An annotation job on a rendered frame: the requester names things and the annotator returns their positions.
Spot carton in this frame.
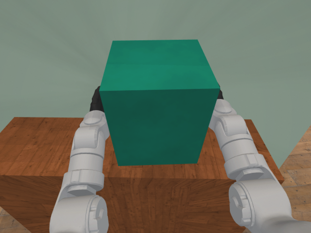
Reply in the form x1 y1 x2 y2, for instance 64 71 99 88
99 39 220 166

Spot left robot upper arm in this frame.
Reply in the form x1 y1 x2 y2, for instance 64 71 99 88
50 195 109 233

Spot right robot forearm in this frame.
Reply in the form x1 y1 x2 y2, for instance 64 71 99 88
209 99 292 211

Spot pedestal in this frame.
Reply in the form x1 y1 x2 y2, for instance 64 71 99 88
0 117 285 233

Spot right robot hand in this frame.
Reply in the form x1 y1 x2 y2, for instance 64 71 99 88
217 90 224 99

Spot left robot hand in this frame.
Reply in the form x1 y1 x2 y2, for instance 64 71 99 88
90 86 104 112

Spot left robot forearm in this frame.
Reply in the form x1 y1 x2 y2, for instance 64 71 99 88
50 110 110 233

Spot right robot upper arm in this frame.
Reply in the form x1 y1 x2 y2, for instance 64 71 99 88
229 178 311 233

